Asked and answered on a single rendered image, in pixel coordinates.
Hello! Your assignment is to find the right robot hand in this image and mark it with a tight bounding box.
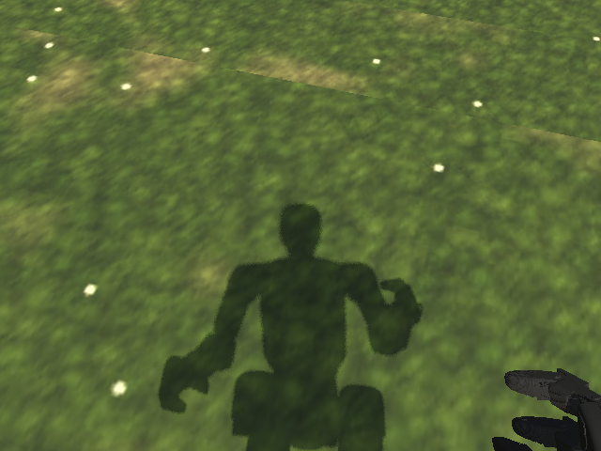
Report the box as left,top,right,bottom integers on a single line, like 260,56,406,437
492,368,601,451

